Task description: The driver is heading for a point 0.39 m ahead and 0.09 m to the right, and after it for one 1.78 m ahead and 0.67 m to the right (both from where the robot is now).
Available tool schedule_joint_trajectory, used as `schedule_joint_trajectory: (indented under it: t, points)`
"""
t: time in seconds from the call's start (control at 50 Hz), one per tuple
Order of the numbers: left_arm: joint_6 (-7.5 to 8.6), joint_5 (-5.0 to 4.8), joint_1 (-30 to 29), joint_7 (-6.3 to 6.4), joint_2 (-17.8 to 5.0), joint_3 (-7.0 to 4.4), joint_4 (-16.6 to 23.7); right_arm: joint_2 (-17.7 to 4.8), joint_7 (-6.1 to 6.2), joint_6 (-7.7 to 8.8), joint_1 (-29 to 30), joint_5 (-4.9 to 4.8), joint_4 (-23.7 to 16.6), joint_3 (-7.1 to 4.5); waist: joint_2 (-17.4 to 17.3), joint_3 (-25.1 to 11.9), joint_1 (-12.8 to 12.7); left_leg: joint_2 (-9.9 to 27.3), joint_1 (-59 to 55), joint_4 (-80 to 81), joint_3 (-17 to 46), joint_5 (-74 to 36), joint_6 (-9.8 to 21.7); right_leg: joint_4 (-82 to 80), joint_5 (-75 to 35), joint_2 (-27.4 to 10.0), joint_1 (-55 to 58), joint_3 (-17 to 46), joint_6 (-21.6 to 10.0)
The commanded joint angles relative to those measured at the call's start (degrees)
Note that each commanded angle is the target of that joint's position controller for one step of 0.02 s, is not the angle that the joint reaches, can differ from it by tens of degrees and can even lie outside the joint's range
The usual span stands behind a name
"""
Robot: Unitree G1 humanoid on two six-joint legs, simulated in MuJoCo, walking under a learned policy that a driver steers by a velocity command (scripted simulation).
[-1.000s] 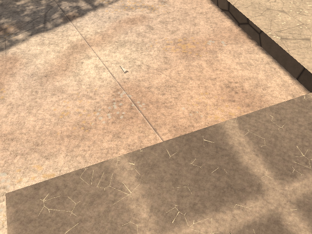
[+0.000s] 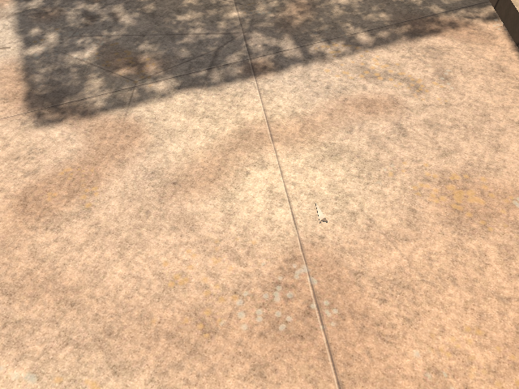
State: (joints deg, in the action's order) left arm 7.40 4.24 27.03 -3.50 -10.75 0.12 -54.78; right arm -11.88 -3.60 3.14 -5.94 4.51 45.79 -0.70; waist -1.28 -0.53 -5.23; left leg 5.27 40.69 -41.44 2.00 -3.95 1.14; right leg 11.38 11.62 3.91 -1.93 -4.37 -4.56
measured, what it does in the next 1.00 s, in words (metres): goes down, turning right: left foot, then right foot 0.12 m lower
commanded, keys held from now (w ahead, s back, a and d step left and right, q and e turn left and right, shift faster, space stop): w+e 0.96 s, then w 0.04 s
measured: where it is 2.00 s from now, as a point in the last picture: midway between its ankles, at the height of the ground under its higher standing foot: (400, 262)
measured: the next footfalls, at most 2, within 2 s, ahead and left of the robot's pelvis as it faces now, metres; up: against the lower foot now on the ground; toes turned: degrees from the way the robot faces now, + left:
left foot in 0.18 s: +0.26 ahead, +0.13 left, +0.00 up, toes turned -2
right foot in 0.80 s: +0.56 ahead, -0.26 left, -0.12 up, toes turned -29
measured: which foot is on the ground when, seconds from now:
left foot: up 0.00-0.16, down 0.18-0.82, up 0.84-1.00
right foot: down 0.00-0.18, up 0.20-0.78, down 0.80-1.00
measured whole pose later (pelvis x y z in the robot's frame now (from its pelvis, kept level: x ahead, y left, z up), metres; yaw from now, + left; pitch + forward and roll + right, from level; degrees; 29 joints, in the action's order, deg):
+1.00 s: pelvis +0.53 -0.16 -0.14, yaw -33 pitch +2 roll -1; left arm 2.1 -0.2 13.2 -1.3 -13.8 -3.8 -50.8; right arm -15.2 2.7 5.9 -9.3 -0.9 47.2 -3.4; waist -1.7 2.5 -0.2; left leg 6.5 36.2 -76.6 4.8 21.7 -4.0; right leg 30.3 12.6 6.9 -19.9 1.2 -5.8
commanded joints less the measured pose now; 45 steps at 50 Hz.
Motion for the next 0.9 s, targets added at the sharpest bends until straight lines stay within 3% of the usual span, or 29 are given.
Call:
schedule_joint_trajectory:
  t: [0.02, 0.08, 0.1, 0.12, 0.14, 0.16, 0.18, 0.2, 0.22, 0.24, 0.26, 0.3, 0.34, 0.44, 0.46, 0.5, 0.54, 0.58, 0.64, 0.72, 0.74, 0.76, 0.78, 0.8, 0.82, 0.84, 0.86, 0.88, 0.9]
  points:
    - [0.48, 0.19, 2.4, -1.64, -7.0, -1.35, 1.1, -3.2, -0.22, 0.09, 5.7, -0.22, -5.0, -0.76, 5.4, 3.3, 1.9, -2.1, -5.1, 3.2, -2.3, -3.3, 0.5, -1.7, -22.3, -14.8, -5.4, 8.2, -11.2]
    - [-0.21, -0.02, 4.7, -2.23, -7.8, -1.80, -0.4, -4.3, 0.53, 0.33, 10.9, -0.66, -6.7, -1.26, 5.1, 5.0, 1.3, -2.8, -4.3, 8.1, -1.6, 2.5, 1.0, 0.0, -21.4, -16.7, 1.1, 11.4, -10.6]
    - [-0.26, 1.62, 4.8, -1.93, -7.7, -1.78, -0.3, -3.6, 0.60, 0.87, 8.9, -0.02, -6.6, -1.19, 6.3, 3.7, 2.7, -2.6, -6.8, -0.3, -0.8, 1.8, 1.4, 3.2, -25.4, -18.0, 1.4, 12.2, -10.2]
    - [-0.15, 1.39, 1.8, -1.51, -7.6, -2.07, 0.6, -5.1, 0.91, 1.39, 7.4, -0.09, -6.1, -1.78, 4.8, 3.3, 4.4, -2.7, -6.8, 0.5, -0.3, 6.4, 2.2, 5.8, -28.5, -17.8, 2.5, 11.8, -8.8]
    - [-0.23, -0.65, 0.0, -1.17, -9.3, -2.76, 1.5, -6.7, 1.19, 1.76, 9.2, -0.64, -6.4, -2.35, 3.6, 2.8, 4.9, -5.4, -13.7, 8.0, -5.6, 11.8, 2.8, 7.6, -31.6, -15.3, 0.2, 10.2, -7.9]
    - [-0.36, -0.60, 1.1, -0.89, -10.4, -3.07, 0.9, -6.6, 1.38, 2.25, 7.5, -1.43, -6.2, -2.44, 5.0, 1.6, 6.3, -6.8, -26.3, 8.9, -7.5, 7.1, 4.2, 11.5, -37.9, -13.6, -5.6, 10.2, -6.5]
    - [-0.24, -0.75, 0.2, -0.92, -11.2, -3.33, 0.6, -9.3, 2.12, 2.84, -1.1, -3.26, -4.0, -3.53, 4.3, -3.2, 9.5, -4.0, -38.7, 9.4, -3.1, 2.1, 8.1, 20.9, -37.9, -11.1, -10.3, 9.5, -3.2]
    - [0.27, 0.32, 8.6, -0.57, -3.3, -1.16, 1.5, -13.0, 2.90, 3.46, -12.9, -2.69, -1.8, -3.92, -7.1, -19.0, 9.3, 8.5, -65.6, 5.8, 10.3, -15.0, 20.8, 39.5, -14.9, -4.2, -23.8, 7.2, 1.2]
    - [0.90, 0.25, 9.3, -1.25, 0.1, 0.25, 2.9, -10.5, 3.08, 3.45, -24.9, -1.37, 0.7, -3.09, -14.7, -28.6, 13.4, 20.9, -78.6, 15.9, 32.7, -6.2, 29.0, 59.2, 26.4, 2.0, -38.1, 6.8, 3.2]
    - [0.90, -1.26, -3.8, -1.66, -6.4, -2.20, 4.6, -9.3, 3.61, 4.00, -26.7, 0.33, 3.3, -3.83, -7.1, -9.3, 16.6, 18.0, -62.8, 21.4, 30.5, 6.4, 21.1, 68.7, 21.8, -2.2, -47.7, 11.8, 1.3]
    - [0.64, -1.58, -6.4, -0.44, -6.1, -2.50, 4.9, -9.1, 3.91, 3.98, -19.6, -0.65, 3.2, -3.79, -3.7, -0.3, 12.8, 17.5, -47.9, 24.2, 21.8, 10.9, 17.4, 68.9, 15.2, -6.4, -46.4, 11.0, 0.3]
    - [-0.43, 0.80, -6.7, 0.70, -2.6, -1.50, 5.1, -2.0, 4.46, 3.36, -12.5, -1.73, 2.3, -1.40, -0.7, -0.2, 7.5, 14.2, -36.1, 28.1, 11.8, 5.9, 15.1, 62.1, 8.0, -11.0, -37.6, 11.0, -0.4]
    - [-1.56, 0.89, -6.8, 0.13, 0.1, -0.97, 5.2, 0.5, 4.89, 3.78, -9.0, -1.38, 1.4, -0.94, -0.4, 0.6, 4.8, 11.8, -30.9, 32.0, 5.2, 3.9, 13.6, 57.9, 6.0, -11.8, -33.7, 10.4, -0.1]
    - [-2.73, -0.42, -12.9, -2.36, -1.0, -1.21, 7.5, -2.6, 4.61, 4.93, -14.9, 1.27, 5.6, -1.90, 0.0, 2.5, 6.1, 9.6, -31.9, 34.1, -7.6, -3.3, 12.8, 42.0, -10.2, -12.5, -36.4, 7.4, 1.5]
    - [-2.76, 0.16, -10.9, -2.98, -0.3, -0.84, 7.1, -2.5, 4.48, 4.69, -16.3, 2.30, 6.3, -1.80, -0.2, 2.5, 5.8, 9.9, -31.7, 31.7, -8.5, -4.8, 12.8, 45.5, -16.5, -12.6, -35.9, 8.4, 0.9]
    - [-2.61, 0.09, -13.5, -2.93, -2.3, -1.06, 8.5, -0.4, 4.41, 4.82, -15.8, 2.65, 7.3, -0.56, 0.6, 3.9, 5.3, 11.4, -36.4, 28.9, -8.4, -1.2, 11.9, 40.0, -24.7, -14.1, -42.4, 12.7, 0.3]
    - [-2.62, 0.74, -17.8, -2.27, -3.3, -1.50, 9.4, -1.0, 4.53, 5.23, -21.2, 1.26, 9.0, 0.20, -1.2, 4.7, 8.0, 10.3, -41.7, 26.6, -9.7, 2.0, 11.5, 33.6, -30.4, -12.9, -45.1, 9.6, 0.3]
    - [-2.91, -0.02, -21.5, -1.80, -3.2, -1.21, 10.2, -1.0, 4.31, 5.37, -23.5, 2.09, 10.3, 0.73, -0.3, 7.3, 8.9, 9.6, -43.2, 24.7, -11.8, 5.0, 9.4, 26.5, -34.4, -13.8, -45.0, 9.9, 0.1]
    - [-4.36, 0.38, -26.5, -2.07, -2.9, -0.55, 12.1, -3.1, 3.17, 4.32, -26.6, 1.54, 12.3, 0.79, 0.0, 10.9, 10.8, 10.4, -38.5, 24.0, -12.9, 13.7, 9.6, 21.9, -30.5, -12.5, -35.9, 5.7, -0.4]
    - [-4.62, 1.72, -30.7, -1.94, -2.3, 0.22, 11.6, -4.0, 4.91, 2.75, -30.7, 0.13, 15.3, 0.40, 2.7, 14.0, 13.8, 12.7, -51.7, 21.0, -12.1, 14.1, 8.9, 13.1, -21.9, -13.0, -41.7, 4.4, 0.7]
    - [-4.86, -10.40, -35.9, -2.34, -6.6, -2.52, 14.3, -12.4, 5.74, 0.36, -21.6, -8.70, 13.7, -3.58, 2.5, 20.0, 10.8, 11.8, -43.3, 9.9, -14.5, 0.3, 4.5, 13.0, -18.1, -9.0, -39.9, 3.6, -0.4]
    - [-4.66, -10.14, -29.4, -2.47, -8.7, -3.22, 12.7, -13.2, 6.16, -0.30, -23.4, -8.38, 12.7, -3.77, 3.8, 10.6, 8.8, 11.7, -44.2, 0.4, -16.3, -8.9, 3.8, 14.3, -21.6, -6.4, -29.9, 0.9, -1.1]
    - [-4.82, -8.49, -18.7, -2.03, -9.2, -4.50, 9.2, -11.9, 6.24, -0.59, -22.9, -7.55, 12.7, -3.76, 1.0, 3.4, 4.1, 10.5, -38.5, -10.9, -17.5, -11.7, 2.6, 15.7, -23.6, -4.3, -14.6, -0.8, -2.6]
    - [-5.40, -7.02, -7.3, -0.73, -12.3, -6.64, 5.4, -10.3, 5.75, -0.14, -21.4, -6.99, 11.8, -3.67, 1.2, -2.7, -1.4, 6.9, -28.5, -26.1, -17.8, -6.9, -0.2, 15.4, -28.6, -3.6, 3.2, -0.6, -4.4]
    - [-5.69, -5.99, -2.3, 0.55, -17.2, -7.81, 2.7, -4.6, 5.44, 1.00, -20.6, -5.52, 10.1, -3.24, 14.4, -7.2, -1.4, -1.5, -5.7, -53.6, -15.3, 43.0, -5.1, 24.0, -54.2, -11.9, 24.0, 10.2, -7.9]
    - [-4.85, -5.02, -0.4, 0.56, -18.5, -6.90, 3.5, -4.2, 4.26, 3.21, -26.7, -5.26, 7.1, -2.10, 17.7, -21.4, 1.3, -1.5, 4.9, -62.8, -2.8, 50.0, -5.2, 33.3, -68.8, -18.2, 39.0, 22.4, -15.2]
    - [-5.61, -5.41, 4.6, 0.66, -18.5, -7.86, 3.3, -5.5, 3.94, 4.89, -19.7, -8.02, 2.0, -1.87, 17.3, -30.9, -3.4, -3.3, 8.8, -62.5, 2.0, 46.4, -5.2, 21.4, -35.3, -22.9, 41.8, 35.0, -22.3]
    - [-6.16, -5.37, 5.1, 1.42, -17.3, -7.81, 2.3, -4.1, 4.17, 5.77, -14.8, -9.52, -0.2, -1.31, 11.9, -26.3, -2.8, -1.4, 13.8, -58.3, 2.7, 40.4, -3.6, 11.3, -6.7, -23.1, 36.3, 40.8, -20.2]
    - [-5.56, -5.65, -7.4, 1.98, -11.5, -6.03, 6.5, -8.1, 5.89, 5.33, -9.7, -8.21, 0.0, -2.53, -0.1, -14.9, 0.1, 0.7, 11.1, -47.1, 1.6, 28.5, -2.4, 6.0, -1.5, -20.2, 20.4, 36.5, -14.9]
Over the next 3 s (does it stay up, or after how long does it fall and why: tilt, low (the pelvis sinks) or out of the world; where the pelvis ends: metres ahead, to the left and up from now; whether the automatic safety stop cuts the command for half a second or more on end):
stays up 1.03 -0.37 -0.12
